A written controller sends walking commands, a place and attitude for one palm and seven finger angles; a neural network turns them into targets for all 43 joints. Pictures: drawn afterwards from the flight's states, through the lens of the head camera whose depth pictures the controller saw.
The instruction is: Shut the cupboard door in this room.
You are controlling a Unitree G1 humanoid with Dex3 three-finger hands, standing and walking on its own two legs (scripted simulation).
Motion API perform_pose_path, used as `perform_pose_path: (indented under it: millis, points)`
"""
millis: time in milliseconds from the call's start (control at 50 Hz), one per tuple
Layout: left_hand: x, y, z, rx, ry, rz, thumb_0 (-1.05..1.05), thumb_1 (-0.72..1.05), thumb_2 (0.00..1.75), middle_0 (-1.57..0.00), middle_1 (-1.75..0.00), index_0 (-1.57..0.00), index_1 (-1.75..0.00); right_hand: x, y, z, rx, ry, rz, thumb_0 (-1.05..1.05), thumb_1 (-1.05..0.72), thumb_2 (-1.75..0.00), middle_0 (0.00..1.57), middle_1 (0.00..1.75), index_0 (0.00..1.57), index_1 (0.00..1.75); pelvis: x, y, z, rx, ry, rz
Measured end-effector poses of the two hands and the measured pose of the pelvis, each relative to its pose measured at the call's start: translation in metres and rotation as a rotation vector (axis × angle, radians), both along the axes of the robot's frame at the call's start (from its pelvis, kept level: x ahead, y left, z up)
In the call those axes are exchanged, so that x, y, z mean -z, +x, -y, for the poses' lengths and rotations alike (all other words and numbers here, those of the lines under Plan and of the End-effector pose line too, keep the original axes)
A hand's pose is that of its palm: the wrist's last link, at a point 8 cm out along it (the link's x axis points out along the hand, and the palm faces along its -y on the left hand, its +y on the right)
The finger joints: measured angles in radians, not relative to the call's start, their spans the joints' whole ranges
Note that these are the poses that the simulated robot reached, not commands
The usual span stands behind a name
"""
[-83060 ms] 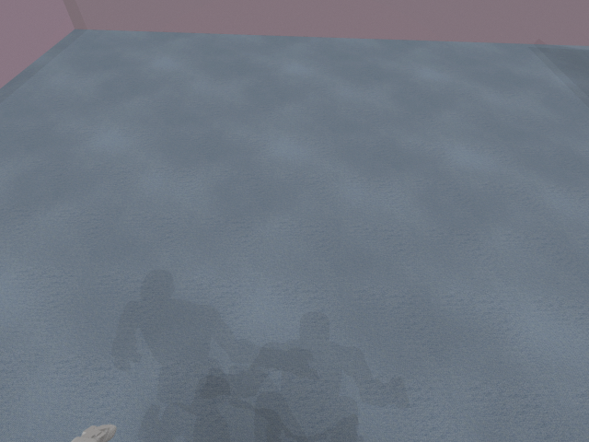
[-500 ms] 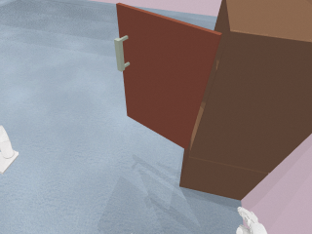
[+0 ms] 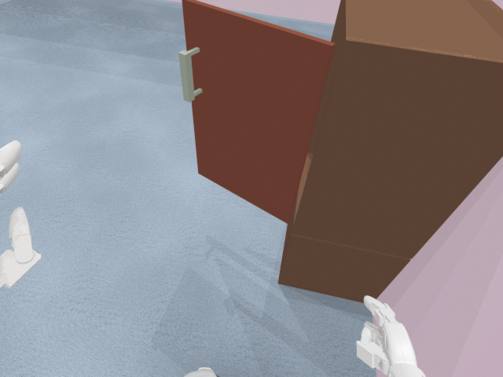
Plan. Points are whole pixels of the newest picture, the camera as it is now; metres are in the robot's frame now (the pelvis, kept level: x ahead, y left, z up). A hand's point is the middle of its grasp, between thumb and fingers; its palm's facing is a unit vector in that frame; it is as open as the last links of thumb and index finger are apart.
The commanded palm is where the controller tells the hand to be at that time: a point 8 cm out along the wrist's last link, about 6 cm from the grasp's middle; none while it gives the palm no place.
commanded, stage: step back with the hand held close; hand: left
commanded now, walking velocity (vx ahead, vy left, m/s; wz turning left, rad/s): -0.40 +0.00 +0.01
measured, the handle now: (192, 74) +0.83 +0.21 +0.07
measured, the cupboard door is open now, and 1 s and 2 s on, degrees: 68 68 68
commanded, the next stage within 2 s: stop stepping back and stand still in 0.14 s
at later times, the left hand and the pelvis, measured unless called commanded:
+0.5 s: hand out of the picture +0.08 +0.29 +0.18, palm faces +0.49 -0.77 -0.41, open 7.4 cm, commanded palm +0.02 +0.32 +0.19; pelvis -0.11 +0.02 +0.00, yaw +1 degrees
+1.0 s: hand out of the picture +0.05 +0.32 +0.18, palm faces +0.44 -0.77 -0.46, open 7.4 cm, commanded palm +0.02 +0.36 +0.19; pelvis -0.12 +0.06 +0.01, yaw +0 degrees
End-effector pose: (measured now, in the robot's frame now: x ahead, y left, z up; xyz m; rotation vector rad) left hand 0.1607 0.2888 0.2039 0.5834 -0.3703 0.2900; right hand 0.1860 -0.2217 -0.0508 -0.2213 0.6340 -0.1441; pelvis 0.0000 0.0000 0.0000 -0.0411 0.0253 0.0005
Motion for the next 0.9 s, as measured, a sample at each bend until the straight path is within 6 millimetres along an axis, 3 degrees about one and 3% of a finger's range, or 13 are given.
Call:
perform_pose_path:
  millis: [80,160,260,400,520,720,820,900]
  points:
    - [-0.006,-0.026,-0.015,-0.075,0.0,0.019,0.02,0.89,0.9,-0.22,-0.3,-0.22,-0.3,-0.004,-0.028,0.01,0.02,-0.044,-0.057,0.01,-0.9,-0.9,0.21,0.3,0.2,0.3,-0.007,-0.01,-0.003,-0.003,0.039,0.001]
    - [0.002,-0.044,-0.034,-0.139,-0.049,0.031,0.01,0.89,0.9,-0.22,-0.3,-0.21,-0.3,0.003,-0.055,0.015,0.034,-0.095,-0.101,0.01,-0.91,-0.9,0.21,0.3,0.2,0.3,-0.002,-0.028,-0.015,-0.032,0.01,-0.006]
    - [0.013,-0.068,-0.048,-0.142,-0.048,-0.024,0.02,0.89,0.9,-0.22,-0.3,-0.21,-0.3,0.009,-0.092,0.005,0.057,-0.087,-0.13,0.01,-0.91,-0.9,0.21,0.3,0.2,0.3,-0.002,-0.062,-0.024,-0.037,0.007,0.006]
    - [0.008,-0.114,-0.041,-0.157,-0.024,-0.033,0.02,0.89,0.9,-0.22,-0.3,-0.21,-0.3,0.016,-0.132,-0.017,0.003,-0.019,-0.103,0.01,-0.9,-0.9,0.21,0.3,0.2,0.3,-0.001,-0.09,-0.016,-0.034,0.013,-0.03]
    - [0.009,-0.131,-0.032,-0.16,-0.104,-0.006,0.02,0.89,0.9,-0.22,-0.3,-0.21,-0.3,0.027,-0.159,-0.019,-0.01,0.012,-0.132,0.01,-0.9,-0.9,0.21,0.3,0.2,0.3,-0.002,-0.113,-0.016,-0.021,0.001,0.024]
    - [0.019,-0.13,-0.063,-0.145,-0.144,0.092,0.02,0.89,0.9,-0.22,-0.3,-0.21,-0.3,0.027,-0.173,-0.012,0.07,-0.072,-0.101,0.01,-0.9,-0.9,0.21,0.3,0.2,0.3,0.012,-0.111,-0.042,-0.038,-0.005,0.101]
    - [0.012,-0.124,-0.074,-0.144,-0.118,0.055,0.02,0.89,0.9,-0.21,-0.3,-0.21,-0.3,0.019,-0.174,-0.031,0.063,-0.051,-0.088,0.01,-0.91,-0.9,0.2,0.3,0.2,0.3,0.005,-0.123,-0.049,-0.017,0.011,0.078]
    - [0.003,-0.135,-0.066,-0.117,-0.073,-0.021,0.02,0.89,0.9,-0.21,-0.3,-0.21,-0.3,0.013,-0.175,-0.049,0.023,0.007,-0.08,0.01,-0.91,-0.9,0.2,0.3,0.2,0.3,-0.005,-0.13,-0.05,-0.023,0.011,0.056]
